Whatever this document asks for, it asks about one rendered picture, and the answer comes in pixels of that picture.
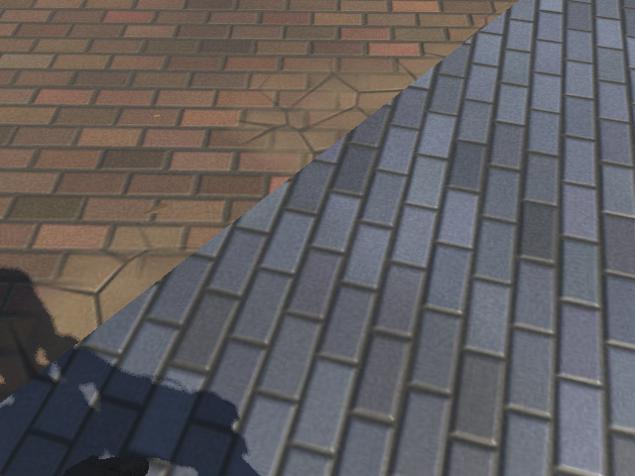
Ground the left robot hand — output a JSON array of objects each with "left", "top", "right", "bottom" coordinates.
[{"left": 63, "top": 455, "right": 149, "bottom": 476}]

